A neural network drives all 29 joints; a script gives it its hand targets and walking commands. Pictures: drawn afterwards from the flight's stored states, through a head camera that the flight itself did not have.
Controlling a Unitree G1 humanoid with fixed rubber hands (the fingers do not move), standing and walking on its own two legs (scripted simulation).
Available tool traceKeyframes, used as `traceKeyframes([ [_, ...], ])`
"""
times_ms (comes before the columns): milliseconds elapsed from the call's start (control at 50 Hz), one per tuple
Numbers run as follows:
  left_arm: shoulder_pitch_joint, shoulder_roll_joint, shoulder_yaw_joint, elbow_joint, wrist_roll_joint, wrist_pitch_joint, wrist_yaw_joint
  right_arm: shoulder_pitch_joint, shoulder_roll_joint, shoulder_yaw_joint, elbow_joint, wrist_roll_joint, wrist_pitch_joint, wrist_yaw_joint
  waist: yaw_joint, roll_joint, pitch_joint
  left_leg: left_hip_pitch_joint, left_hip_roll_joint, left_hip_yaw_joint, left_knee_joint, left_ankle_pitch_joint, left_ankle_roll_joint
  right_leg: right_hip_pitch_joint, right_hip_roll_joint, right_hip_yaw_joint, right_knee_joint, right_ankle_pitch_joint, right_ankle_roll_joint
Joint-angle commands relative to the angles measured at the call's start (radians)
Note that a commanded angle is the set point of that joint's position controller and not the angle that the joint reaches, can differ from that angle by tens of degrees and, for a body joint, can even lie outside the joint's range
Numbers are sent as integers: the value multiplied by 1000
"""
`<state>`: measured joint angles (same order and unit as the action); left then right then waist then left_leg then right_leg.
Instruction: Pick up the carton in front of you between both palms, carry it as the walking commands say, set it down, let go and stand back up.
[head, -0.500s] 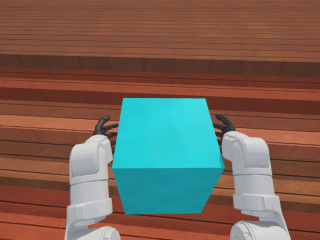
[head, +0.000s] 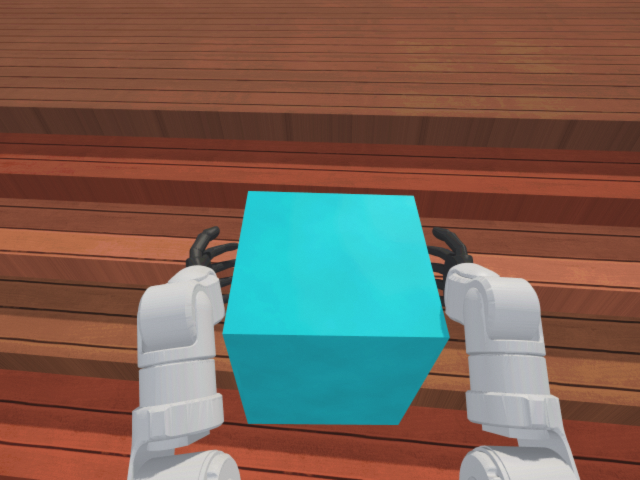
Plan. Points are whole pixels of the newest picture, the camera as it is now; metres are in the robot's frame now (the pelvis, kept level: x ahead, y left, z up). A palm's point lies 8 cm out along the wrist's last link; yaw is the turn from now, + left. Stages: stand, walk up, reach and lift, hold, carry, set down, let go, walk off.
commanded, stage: carry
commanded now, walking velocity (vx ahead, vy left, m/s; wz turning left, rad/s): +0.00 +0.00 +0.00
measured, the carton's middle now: (327, 314) +0.33 +0.00 +0.04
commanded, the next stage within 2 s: none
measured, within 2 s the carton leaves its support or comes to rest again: neither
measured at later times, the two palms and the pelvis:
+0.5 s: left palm (205, 290) +0.32 +0.15 +0.12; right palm (458, 284) +0.32 -0.15 +0.11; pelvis +0.00 +0.00 +0.00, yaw +0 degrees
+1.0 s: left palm (205, 282) +0.33 +0.14 +0.12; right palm (459, 278) +0.32 -0.15 +0.11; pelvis +0.00 +0.00 +0.00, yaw +0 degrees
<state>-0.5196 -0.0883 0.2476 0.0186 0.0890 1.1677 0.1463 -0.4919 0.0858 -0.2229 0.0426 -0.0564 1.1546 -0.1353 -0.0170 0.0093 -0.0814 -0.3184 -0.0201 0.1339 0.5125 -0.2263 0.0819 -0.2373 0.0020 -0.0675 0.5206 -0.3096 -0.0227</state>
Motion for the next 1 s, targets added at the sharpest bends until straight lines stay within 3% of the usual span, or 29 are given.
traceKeyframes([
  [0, -612, -898, -618, -77, -297, -18, -95, -671, 894, 654, -125, 321, -13, 109, 10, 15, -379, 226, 183, -160, -31, 390, 17, 74, -114, 99, -49, 264, -56],
  [40, -564, -822, -544, 4, -219, -1, -91, -683, 858, 627, -74, 293, -2, 101, -4, -20, -321, 173, 160, -148, -49, 284, -3, 55, -104, 91, -51, 216, -40],
  [60, -544, -810, -563, -15, -234, 9, -91, -551, 835, 571, -11, 259, 5, 103, 8, -15, -284, 168, 152, -142, -78, 219, -5, 47, -121, 83, -40, 191, -42],
  [80, -543, -842, -562, -8, -245, 1, -98, -656, 863, 604, -108, 276, -6, 107, 0, -11, -313, 152, 161, -156, -69, 231, 11, 50, -118, 94, -45, 225, -54],
  [120, -637, -878, -597, -40, -270, -12, -96, -639, 902, 596, -63, 261, -9, 108, -1, 37, -321, 166, 146, -141, -67, 222, 0, 59, -117, 86, -55, 183, -43],
  [180, -586, -883, -591, -14, -269, -19, -98, -685, 893, 634, -98, 286, -13, 105, 10, -55, -283, 140, 161, -163, -86, 190, 2, 42, -113, 99, -59, 170, -50],
  [220, -594, -850, -608, -74, -255, -15, -90, -616, 894, 618, -72, 287, -15, 105, 2, 35, -324, 169, 147, -143, -68, 238, 6, 46, -121, 89, -49, 200, -49],
  [280, -587, -853, -593, -30, -266, -15, -96, -648, 870, 611, -73, 275, -8, 98, -9, -46, -333, 176, 176, -155, -47, 294, 5, 50, -120, 77, -45, 233, -42],
  [320, -561, -845, -590, -31, -240, -11, -97, -644, 862, 606, -89, 277, -8, 101, 0, 17, -316, 153, 157, -141, -61, 238, 4, 44, -129, 90, -53, 202, -49],
  [420, -571, -860, -604, -68, -260, -17, -99, -644, 891, 626, -104, 280, -12, 103, 0, -16, -306, 179, 157, -156, -71, 268, 6, 37, -118, 94, -53, 200, -46],
  [460, -626, -871, -631, -86, -273, -12, -95, -624, 895, 593, -81, 280, -14, 105, 5, 28, -329, 187, 148, -150, -50, 255, 8, 33, -108, 104, -53, 196, -50],
  [480, -573, -858, -600, -52, -265, -11, -101, -664, 884, 626, -121, 284, -14, 105, -2, -11, -324, 174, 164, -153, -64, 208, -2, 61, -117, 86, -55, 164, -55],
  [500, -618, -861, -612, -76, -266, -17, -100, -658, 884, 621, -82, 289, -10, 109, -4, 18, -345, 179, 147, -145, -51, 243, 5, 63, -117, 84, -58, 194, -47],
  [520, -587, -863, -595, -66, -265, -16, -101, -640, 898, 638, -92, 287, -8, 108, -1, -41, -312, 145, 151, -157, -67, 217, -1, 75, -114, 81, -57, 188, -49],
  [580, -550, -864, -602, -46, -261, -13, -93, -625, 857, 611, -91, 264, -10, 96, 14, 24, -334, 160, 157, -133, -41, 184, 2, 74, -133, 104, -68, 259, -55],
  [600, -585, -868, -606, -64, -272, -16, -94, -667, 869, 622, -143, 278, -19, 98, 5, -27, -291, 129, 151, -152, -48, 246, 2, 83, -131, 92, -56, 266, -51],
  [620, -624, -862, -634, -83, -280, -23, -95, -638, 881, 618, -93, 269, -16, 98, -4, 20, -357, 198, 151, -130, -40, 253, 1, 78, -138, 107, -53, 297, -57],
  [660, -587, -879, -618, -83, -294, -17, -98, -598, 893, 640, -114, 294, -14, 104, -11, -41, -374, 169, 161, -158, -38, 257, 7, 138, -119, 86, -49, 294, -51],
  [680, -558, -886, -587, -36, -255, -15, -98, -678, 863, 669, -156, 295, -19, 103, 13, -35, -342, 175, 156, -147, -38, 314, 5, 107, -114, 85, -49, 264, -47],
  [700, -540, -843, -597, -55, -252, -12, -96, -629, 867, 627, -91, 294, -8, 105, -12, -25, -329, 182, 159, -155, -49, 273, 0, 89, -109, 91, -43, 244, -48],
  [720, -574, -846, -619, -79, -273, -11, -99, -596, 870, 605, -74, 293, -11, 106, 0, 79, -325, 195, 163, -152, -54, 287, 11, 71, -117, 94, -47, 233, -51],
  [780, -618, -862, -623, -100, -280, -23, -99, -643, 894, 635, -98, 288, -10, 103, 6, -39, -343, 205, 155, -142, -53, 241, 8, 79, -108, 97, -69, 218, -46],
  [820, -603, -850, -616, -68, -267, -14, -97, -699, 869, 650, -123, 290, -15, 101, -14, 12, -351, 201, 161, -139, -35, 303, 10, 93, -108, 86, -48, 273, -51],
  [840, -585, -868, -626, -70, -287, -13, -103, -661, 875, 625, -127, 288, -12, 103, 11, 11, -323, 196, 162, -150, -37, 294, 6, 82, -114, 97, -58, 246, -50],
  [860, -607, -831, -630, -74, -273, -10, -99, -583, 862, 604, -36, 278, -2, 103, 6, 1, -307, 164, 160, -150, -44, 264, 5, 74, -118, 90, -63, 284, -50],
  [900, -568, -835, -570, -43, -250, -3, -92, -618, 875, 612, -58, 294, -4, 106, 8, -38, -321, 165, 162, -140, -13, 308, 6, 83, -126, 93, -64, 345, -53],
  [940, -575, -849, -602, -39, -243, -1, -96, -630, 849, 591, -86, 271, -3, 108, 3, 35, -336, 162, 155, -137, -44, 303, 2, 113, -131, 100, -34, 333, -63],
  [960, -594, -836, -584, -24, -265, -3, -101, -627, 865, 588, -58, 261, -2, 108, 3, -18, -349, 181, 159, -146, -38, 271, 7, 101, -116, 87, -50, 275, -53],
  [980, -615, -866, -594, -54, -268, -8, -101, -671, 870, 599, -105, 276, -10, 110, 0, 10, -290, 148, 167, -148, -34, 224, 7, 89, -116, 97, -79, 230, -54],
])
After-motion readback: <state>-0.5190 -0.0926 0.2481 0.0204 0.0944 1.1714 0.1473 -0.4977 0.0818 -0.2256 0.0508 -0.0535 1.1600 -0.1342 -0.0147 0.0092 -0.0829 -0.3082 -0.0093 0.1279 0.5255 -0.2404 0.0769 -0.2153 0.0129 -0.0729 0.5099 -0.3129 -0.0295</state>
